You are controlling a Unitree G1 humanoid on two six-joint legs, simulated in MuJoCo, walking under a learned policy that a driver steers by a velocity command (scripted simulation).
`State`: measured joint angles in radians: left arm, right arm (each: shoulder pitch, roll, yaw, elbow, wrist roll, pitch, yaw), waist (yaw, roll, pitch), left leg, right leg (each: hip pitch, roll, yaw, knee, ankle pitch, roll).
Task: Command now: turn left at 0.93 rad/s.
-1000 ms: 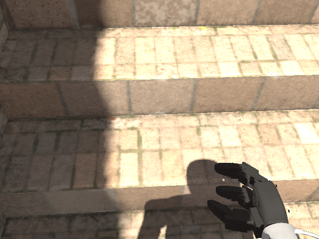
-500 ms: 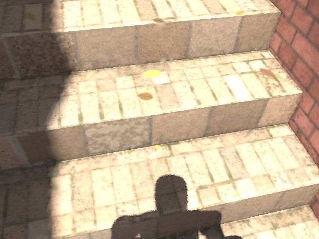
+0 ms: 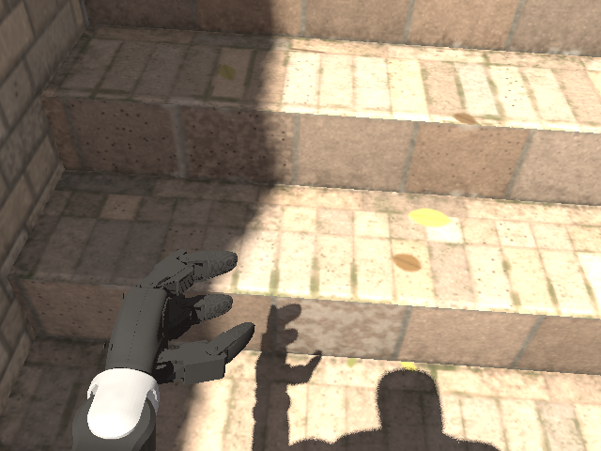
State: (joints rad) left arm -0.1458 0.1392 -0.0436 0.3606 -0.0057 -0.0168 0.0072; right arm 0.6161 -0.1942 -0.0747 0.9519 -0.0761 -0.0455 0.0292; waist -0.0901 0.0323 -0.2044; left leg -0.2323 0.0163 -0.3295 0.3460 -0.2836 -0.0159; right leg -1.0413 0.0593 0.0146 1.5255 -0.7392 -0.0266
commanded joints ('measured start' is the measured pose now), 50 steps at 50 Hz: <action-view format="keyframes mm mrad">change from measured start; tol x64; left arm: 1 231 136 62 92 -7 60 -4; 50 546 133 25 499 62 -80 -86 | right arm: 1 -472 -317 -81 -275 29 -63 23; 50 -588 -81 51 -358 28 36 -57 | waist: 1 277 119 -109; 50 104 -70 99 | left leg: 1 -188 139 -101 -48 1275 241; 5 -899 -169 -35 1614 38 20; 21 287 50 391 -558 954 31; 24 901 508 349 232 2060 378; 31 179 465 468 -99 772 327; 37 250 397 614 173 1382 275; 39 -372 13 464 789 -80 46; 50 -857 -39 196 1570 0 -14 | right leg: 1 528 100 -166 -302 367 37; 4 831 -470 1259 -1109 469 -537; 11 4 -60 143 -790 549 -64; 27 -520 75 31 785 38 111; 37 249 174 -102 -298 349 -122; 40 722 -190 1162 -1114 347 -372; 50 477 1 583 -1054 131 -187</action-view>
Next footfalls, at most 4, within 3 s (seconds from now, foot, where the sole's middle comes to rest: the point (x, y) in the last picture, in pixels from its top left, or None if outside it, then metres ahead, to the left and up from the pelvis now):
0.02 right None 0.11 -0.14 -0.62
0.28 left None -0.01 0.13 -0.58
0.44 left None -0.10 0.13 -0.79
0.74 right None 0.13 -0.11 -0.62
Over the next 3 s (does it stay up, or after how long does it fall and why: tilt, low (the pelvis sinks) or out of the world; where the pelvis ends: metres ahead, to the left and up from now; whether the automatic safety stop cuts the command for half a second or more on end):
stays up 1.48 -0.04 0.96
